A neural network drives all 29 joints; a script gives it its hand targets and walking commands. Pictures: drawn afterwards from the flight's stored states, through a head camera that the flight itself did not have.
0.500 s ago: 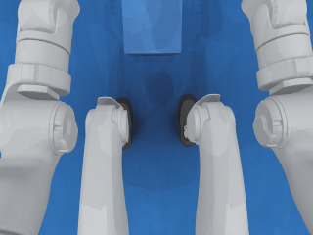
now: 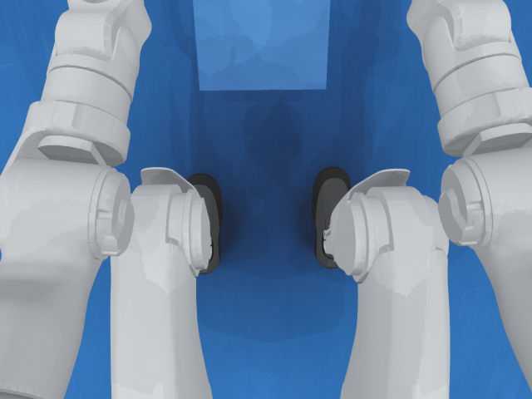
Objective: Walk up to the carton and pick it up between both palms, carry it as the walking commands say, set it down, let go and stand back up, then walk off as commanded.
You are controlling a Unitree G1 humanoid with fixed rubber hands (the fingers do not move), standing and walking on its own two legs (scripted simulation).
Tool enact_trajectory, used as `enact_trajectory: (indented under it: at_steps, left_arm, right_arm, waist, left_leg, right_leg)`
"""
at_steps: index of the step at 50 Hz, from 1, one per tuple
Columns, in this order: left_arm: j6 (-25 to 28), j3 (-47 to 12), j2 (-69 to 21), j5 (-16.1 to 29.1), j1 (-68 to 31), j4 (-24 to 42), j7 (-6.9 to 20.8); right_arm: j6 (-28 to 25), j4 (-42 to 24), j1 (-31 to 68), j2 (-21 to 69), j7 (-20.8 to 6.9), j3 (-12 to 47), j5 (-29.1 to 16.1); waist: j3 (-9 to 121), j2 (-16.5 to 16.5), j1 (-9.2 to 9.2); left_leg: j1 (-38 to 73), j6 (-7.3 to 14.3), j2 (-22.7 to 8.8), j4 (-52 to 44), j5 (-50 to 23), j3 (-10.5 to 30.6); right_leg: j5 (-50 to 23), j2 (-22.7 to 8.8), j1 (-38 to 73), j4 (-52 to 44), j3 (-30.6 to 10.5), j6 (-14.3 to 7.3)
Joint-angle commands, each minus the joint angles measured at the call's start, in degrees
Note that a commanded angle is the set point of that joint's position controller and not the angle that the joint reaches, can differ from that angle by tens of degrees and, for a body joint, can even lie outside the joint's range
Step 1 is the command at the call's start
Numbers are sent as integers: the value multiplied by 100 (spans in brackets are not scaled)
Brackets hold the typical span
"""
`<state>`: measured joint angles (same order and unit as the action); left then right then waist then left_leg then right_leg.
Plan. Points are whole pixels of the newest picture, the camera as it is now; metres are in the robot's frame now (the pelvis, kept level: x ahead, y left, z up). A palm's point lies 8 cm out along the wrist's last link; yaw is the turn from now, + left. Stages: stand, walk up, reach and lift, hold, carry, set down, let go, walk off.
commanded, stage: reach and lift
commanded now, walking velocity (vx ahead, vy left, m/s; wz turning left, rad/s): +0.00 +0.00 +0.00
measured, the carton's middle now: out of the picture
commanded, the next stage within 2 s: none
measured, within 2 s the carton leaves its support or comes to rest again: leaves its support in 1.48 s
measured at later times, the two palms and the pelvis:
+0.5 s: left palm out of the picture +0.56 +0.16 -0.23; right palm out of the picture +0.56 -0.17 -0.23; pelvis +0.01 +0.01 -0.05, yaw +1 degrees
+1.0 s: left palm out of the picture +0.56 +0.13 -0.22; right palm out of the picture +0.56 -0.13 -0.23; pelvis +0.01 +0.00 -0.04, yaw +1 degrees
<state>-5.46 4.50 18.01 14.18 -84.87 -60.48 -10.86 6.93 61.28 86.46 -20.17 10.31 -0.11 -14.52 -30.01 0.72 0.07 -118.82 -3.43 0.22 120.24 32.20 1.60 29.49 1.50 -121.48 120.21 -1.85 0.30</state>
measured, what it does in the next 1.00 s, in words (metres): stands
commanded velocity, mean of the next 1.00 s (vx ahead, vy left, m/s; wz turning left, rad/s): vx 0.00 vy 0.00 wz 0.00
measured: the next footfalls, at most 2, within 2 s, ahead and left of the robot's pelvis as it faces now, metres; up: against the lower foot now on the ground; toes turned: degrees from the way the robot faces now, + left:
none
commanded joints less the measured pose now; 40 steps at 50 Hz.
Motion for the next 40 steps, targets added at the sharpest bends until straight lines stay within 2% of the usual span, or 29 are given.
enact_trajectory:
  at_steps: [1,2,3,4,7,9,10,11,13,14,16,17,18,19,20,21,22,23,24,25,27,30,31,32,34,36,38,39,40]
  left_arm:
    - [313,-60,807,85,-1944,958,23]
    - [369,-13,978,31,-2117,1205,-3]
    - [412,-175,777,107,-2007,971,9]
    - [412,-204,793,134,-2018,1032,23]
    - [430,-271,625,224,-1875,477,36]
    - [454,-594,304,391,-1764,72,146]
    - [445,-590,302,364,-1754,-225,190]
    - [473,-608,356,333,-1857,-60,186]
    - [614,-538,530,271,-2117,280,124]
    - [640,-675,528,356,-2175,449,106]
    - [682,-629,379,361,-1866,247,103]
    - [676,-564,375,357,-1895,282,90]
    - [657,-656,293,387,-1730,176,114]
    - [650,-640,302,362,-1758,231,109]
    - [600,-620,200,407,-1644,36,145]
    - [586,-518,271,297,-1626,24,167]
    - [558,-544,281,327,-1600,-80,182]
    - [546,-636,225,351,-1600,-82,194]
    - [579,-508,275,324,-1636,71,188]
    - [609,-554,250,393,-1731,141,171]
    - [632,-512,337,329,-1718,219,135]
    - [621,-634,286,361,-1779,56,125]
    - [628,-591,217,429,-1848,72,156]
    - [626,-611,238,394,-1848,105,160]
    - [599,-596,78,408,-1899,10,184]
    - [633,-623,152,401,-2105,143,168]
    - [630,-562,64,354,-2071,111,169]
    - [632,-566,-21,332,-2084,7,172]
    - [614,-484,70,255,-2161,-19,170]
  right_arm:
    - [-327,-915,2070,-749,-28,-146,68]
    - [-371,-1188,2207,-792,-3,-158,62]
    - [-434,-927,2038,-713,-41,-184,58]
    - [-441,-852,2012,-742,-49,-152,-9]
    - [-539,-858,2068,-729,-117,-160,-53]
    - [-556,-350,1883,-519,-217,85,-174]
    - [-541,-35,1835,-510,-262,146,-177]
    - [-557,-72,1875,-522,-309,160,-243]
    - [-684,-101,1863,-725,-309,-40,-217]
    - [-743,-358,1932,-687,-315,-86,-267]
    - [-809,-369,1883,-576,-336,-27,-419]
    - [-799,-371,1962,-689,-347,15,-437]
    - [-787,-200,1757,-543,-370,70,-395]
    - [-775,-224,1842,-594,-374,129,-432]
    - [-764,-44,1794,-681,-373,107,-359]
    - [-758,77,1666,-765,-370,-20,-215]
    - [-748,-3,1723,-709,-376,19,-257]
    - [-751,-82,1688,-584,-386,59,-273]
    - [-760,-169,1792,-699,-377,78,-311]
    - [-775,-125,1774,-621,-355,88,-300]
    - [-772,-23,1655,-670,-328,15,-267]
    - [-771,-60,1790,-546,-309,74,-393]
    - [-767,59,1788,-550,-322,150,-340]
    - [-765,-23,1909,-508,-340,165,-355]
    - [-784,-113,2122,-429,-345,317,-436]
    - [-797,-166,2196,-483,-310,211,-396]
    - [-797,46,2137,-447,-263,192,-305]
    - [-820,50,2127,-370,-267,136,-228]
    - [-786,31,2274,-365,-277,212,-225]
  waist:
    - [10052,139,-52]
    - [10368,149,-95]
    - [10189,2,6]
    - [10210,-44,1]
    - [9809,117,80]
    - [9270,141,180]
    - [8983,57,111]
    - [8953,12,63]
    - [9187,-162,109]
    - [9414,-200,245]
    - [9459,-211,11]
    - [9380,-178,-29]
    - [9306,-129,36]
    - [9261,-190,-5]
    - [8998,-84,79]
    - [8820,-122,134]
    - [8717,-25,123]
    - [8718,51,233]
    - [8850,-1,50]
    - [9000,91,164]
    - [8994,-46,90]
    - [8913,-106,102]
    - [8712,26,116]
    - [8658,-60,23]
    - [8621,53,-39]
    - [8770,-52,96]
    - [8628,-8,29]
    - [8512,-30,125]
    - [8409,17,30]
  left_leg:
    - [3075,70,342,-636,-2019,-648]
    - [3319,73,327,-591,-2295,-594]
    - [3381,57,313,-520,-2456,-556]
    - [3380,44,332,-531,-2353,-593]
    - [3206,56,307,-350,-2411,-470]
    - [2898,41,295,-309,-2262,-440]
    - [2826,26,260,-292,-2158,-398]
    - [2840,27,267,-268,-2152,-407]
    - [3176,-1,277,-140,-2478,-413]
    - [3437,26,249,-108,-2680,-327]
    - [3327,66,309,-95,-2766,-380]
    - [3216,59,289,-59,-2733,-412]
    - [3253,51,315,-93,-2804,-346]
    - [3156,38,296,-65,-2730,-391]
    - [2981,41,312,-103,-2507,-429]
    - [2841,24,302,-148,-2298,-440]
    - [2756,59,284,-194,-2210,-396]
    - [2802,84,288,-188,-2203,-367]
    - [2773,58,296,-122,-2179,-481]
    - [2874,77,319,-105,-2287,-438]
    - [2800,52,337,-129,-2308,-466]
    - [2864,61,292,-225,-2217,-405]
    - [2708,61,303,-192,-2151,-409]
    - [2637,75,309,-208,-2148,-450]
    - [2517,81,336,-160,-2046,-472]
    - [2671,75,316,-180,-2083,-437]
    - [2534,45,355,-194,-2031,-468]
    - [2487,50,362,-224,-1972,-461]
    - [2508,62,371,-237,-1862,-479]
  right_leg:
    - [-2146,183,4705,-810,258,155]
    - [-2395,199,4760,-663,280,175]
    - [-2426,205,4408,-581,326,156]
    - [-2339,163,4552,-631,285,172]
    - [-2348,84,4290,-478,290,196]
    - [-2204,54,3834,-372,354,210]
    - [-2032,20,3607,-313,343,218]
    - [-2022,27,3572,-276,334,219]
    - [-2182,20,3357,-139,340,190]
    - [-2339,30,3306,-89,394,191]
    - [-2446,55,3376,-62,380,179]
    - [-2446,37,3422,-60,328,164]
    - [-2477,51,3290,-20,404,200]
    - [-2463,26,3440,-60,337,196]
    - [-2302,-1,3375,-102,366,187]
    - [-2147,19,3284,-150,385,187]
    - [-2072,26,3202,-163,386,210]
    - [-2133,68,3300,-182,425,213]
    - [-2098,33,3398,-186,360,202]
    - [-2228,50,3521,-172,344,194]
    - [-2311,67,3549,-181,297,208]
    - [-2167,79,3368,-197,391,220]
    - [-2074,75,3298,-224,355,200]
    - [-2086,72,3289,-247,323,207]
    - [-2067,68,3375,-267,288,215]
    - [-2122,71,3468,-274,295,200]
    - [-2093,124,3471,-289,271,192]
    - [-2071,140,3432,-312,306,193]
    - [-1880,122,3395,-361,275,213]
